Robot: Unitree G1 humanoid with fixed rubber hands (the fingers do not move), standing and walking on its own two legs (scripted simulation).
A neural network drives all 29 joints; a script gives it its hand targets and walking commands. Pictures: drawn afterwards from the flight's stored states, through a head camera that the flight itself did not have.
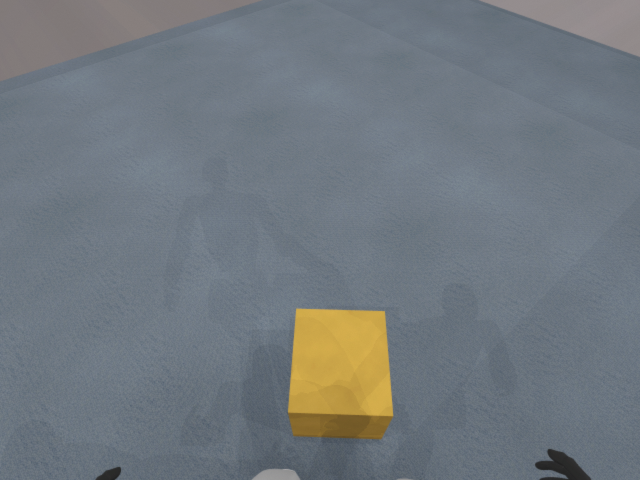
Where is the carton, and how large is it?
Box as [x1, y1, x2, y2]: [288, 309, 392, 438]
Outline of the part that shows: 296,309 288,414 293,435 381,438 392,417 384,311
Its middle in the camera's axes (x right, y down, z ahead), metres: +0.06 +0.37 +1.11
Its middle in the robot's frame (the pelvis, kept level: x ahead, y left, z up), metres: +0.47 -0.03 -0.63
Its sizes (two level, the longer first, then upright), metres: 0.282 0.252 0.239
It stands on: the floor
